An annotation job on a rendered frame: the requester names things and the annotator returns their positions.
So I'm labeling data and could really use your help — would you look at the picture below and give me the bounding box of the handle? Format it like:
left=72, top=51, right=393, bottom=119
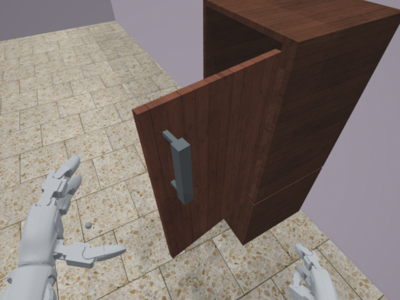
left=162, top=130, right=194, bottom=205

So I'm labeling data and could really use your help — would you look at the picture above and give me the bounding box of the cupboard door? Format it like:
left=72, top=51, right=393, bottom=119
left=132, top=49, right=282, bottom=258

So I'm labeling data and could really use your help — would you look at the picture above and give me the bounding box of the robot left forearm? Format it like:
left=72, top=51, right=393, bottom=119
left=0, top=264, right=58, bottom=300

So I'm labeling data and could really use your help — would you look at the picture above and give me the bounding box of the robot right hand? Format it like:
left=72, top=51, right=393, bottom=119
left=289, top=243, right=339, bottom=300

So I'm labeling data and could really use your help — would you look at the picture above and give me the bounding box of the robot left hand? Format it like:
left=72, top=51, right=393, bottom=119
left=18, top=155, right=126, bottom=269

